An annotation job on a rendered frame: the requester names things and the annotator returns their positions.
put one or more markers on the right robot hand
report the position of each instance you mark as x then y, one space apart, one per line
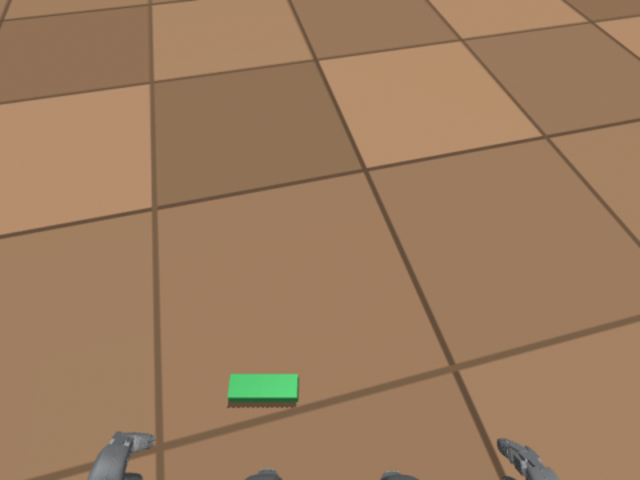
526 461

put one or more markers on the carton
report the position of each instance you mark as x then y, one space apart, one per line
263 388

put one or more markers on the left robot hand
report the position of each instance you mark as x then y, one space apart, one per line
111 462

